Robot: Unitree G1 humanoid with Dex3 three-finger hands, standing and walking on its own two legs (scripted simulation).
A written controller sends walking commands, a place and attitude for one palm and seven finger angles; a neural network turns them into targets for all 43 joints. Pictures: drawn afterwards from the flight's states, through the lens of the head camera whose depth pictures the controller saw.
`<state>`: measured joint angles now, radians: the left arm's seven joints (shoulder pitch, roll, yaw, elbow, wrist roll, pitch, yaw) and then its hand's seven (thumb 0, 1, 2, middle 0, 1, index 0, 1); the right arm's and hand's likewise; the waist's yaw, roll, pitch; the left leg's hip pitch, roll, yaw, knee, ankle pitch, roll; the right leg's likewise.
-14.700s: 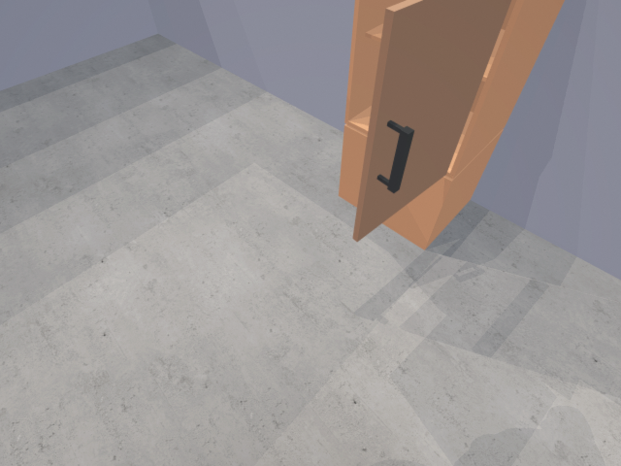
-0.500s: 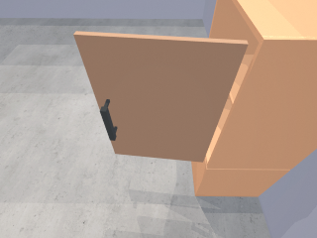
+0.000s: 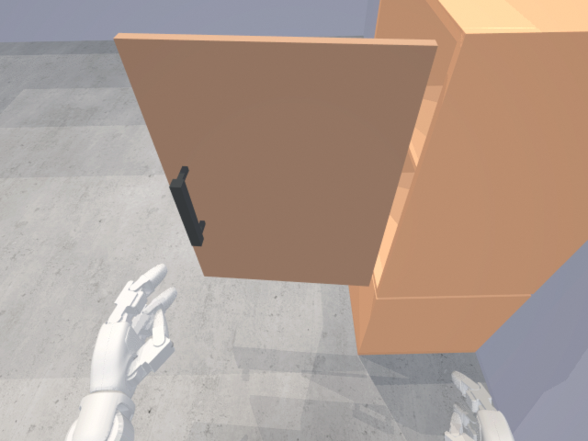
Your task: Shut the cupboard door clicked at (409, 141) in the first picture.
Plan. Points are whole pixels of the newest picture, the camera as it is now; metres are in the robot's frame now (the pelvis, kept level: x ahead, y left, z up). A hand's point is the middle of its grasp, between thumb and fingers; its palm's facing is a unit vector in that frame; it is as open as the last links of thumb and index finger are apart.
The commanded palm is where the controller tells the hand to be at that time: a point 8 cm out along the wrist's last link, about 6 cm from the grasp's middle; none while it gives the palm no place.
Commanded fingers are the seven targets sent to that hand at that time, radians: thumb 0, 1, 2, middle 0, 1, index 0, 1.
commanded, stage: raise the hand and make a fist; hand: left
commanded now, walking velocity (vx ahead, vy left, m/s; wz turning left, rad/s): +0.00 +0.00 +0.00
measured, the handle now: (191, 208) +0.53 +0.21 -0.02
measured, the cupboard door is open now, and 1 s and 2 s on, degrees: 84 84 84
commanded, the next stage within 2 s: bring the fist close to the handle in 1.66 s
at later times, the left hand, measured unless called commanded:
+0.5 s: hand (180, 410) +0.18 +0.16 -0.05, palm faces -0.19 -0.98 +0.04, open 4.5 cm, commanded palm +0.15 +0.24 -0.03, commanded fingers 0.00 0.90 0.90 -0.90 -1.06 -0.90 -1.06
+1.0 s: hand (130, 392) +0.19 +0.22 -0.01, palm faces +0.01 -1.00 -0.04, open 3.1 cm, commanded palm +0.17 +0.26 -0.02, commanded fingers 0.00 0.90 0.90 -1.30 -1.50 -1.30 -1.50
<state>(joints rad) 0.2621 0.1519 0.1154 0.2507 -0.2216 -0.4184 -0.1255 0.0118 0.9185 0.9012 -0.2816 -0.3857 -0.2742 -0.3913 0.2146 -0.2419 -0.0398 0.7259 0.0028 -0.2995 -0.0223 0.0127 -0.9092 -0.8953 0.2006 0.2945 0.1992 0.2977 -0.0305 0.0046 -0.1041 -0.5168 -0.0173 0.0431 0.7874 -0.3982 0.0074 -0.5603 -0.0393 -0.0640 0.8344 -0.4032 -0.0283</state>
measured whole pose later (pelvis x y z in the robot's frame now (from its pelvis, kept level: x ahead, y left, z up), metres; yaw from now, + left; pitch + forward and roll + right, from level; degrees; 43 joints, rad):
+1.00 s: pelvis -0.02 +0.03 -0.07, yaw +0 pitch +17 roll -3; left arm 0.43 0.23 0.14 -0.12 -0.27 -0.41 -0.24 0.02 0.90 0.90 -1.18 -1.36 -1.17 -1.37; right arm 0.21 -0.23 0.00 0.45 0.02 -0.18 -0.03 0.01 -0.90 -0.90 0.20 0.29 0.20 0.30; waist 0.02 0.03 -0.17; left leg -0.99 0.00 -0.01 1.26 -0.57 0.04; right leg -0.97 -0.03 -0.10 1.19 -0.52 -0.01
